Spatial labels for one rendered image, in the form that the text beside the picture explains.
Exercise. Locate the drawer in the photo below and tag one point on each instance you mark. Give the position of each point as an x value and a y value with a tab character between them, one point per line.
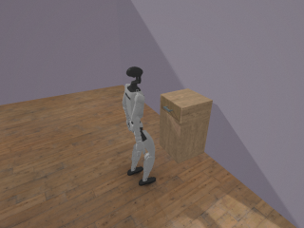
176	111

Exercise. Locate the robot right forearm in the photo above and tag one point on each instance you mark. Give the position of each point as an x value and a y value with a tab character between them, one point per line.
137	130

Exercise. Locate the right robot hand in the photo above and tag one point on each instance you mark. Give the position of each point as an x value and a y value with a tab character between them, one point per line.
140	146

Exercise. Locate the right robot upper arm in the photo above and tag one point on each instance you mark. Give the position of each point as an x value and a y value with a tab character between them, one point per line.
139	101

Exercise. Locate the handle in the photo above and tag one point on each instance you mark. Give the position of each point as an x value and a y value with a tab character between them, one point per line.
165	107

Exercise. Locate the robot left forearm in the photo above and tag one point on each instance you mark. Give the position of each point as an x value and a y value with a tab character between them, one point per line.
126	113

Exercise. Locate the left robot hand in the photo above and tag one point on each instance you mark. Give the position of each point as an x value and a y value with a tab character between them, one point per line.
127	122

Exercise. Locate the cabinet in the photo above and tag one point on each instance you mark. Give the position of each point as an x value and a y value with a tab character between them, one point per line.
185	139

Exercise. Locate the right robot foot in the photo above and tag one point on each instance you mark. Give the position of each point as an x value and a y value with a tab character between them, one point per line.
148	181

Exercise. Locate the left robot upper arm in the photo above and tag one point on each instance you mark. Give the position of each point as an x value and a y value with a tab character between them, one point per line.
124	96

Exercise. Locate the robot torso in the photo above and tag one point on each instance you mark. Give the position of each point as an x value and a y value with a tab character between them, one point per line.
130	102

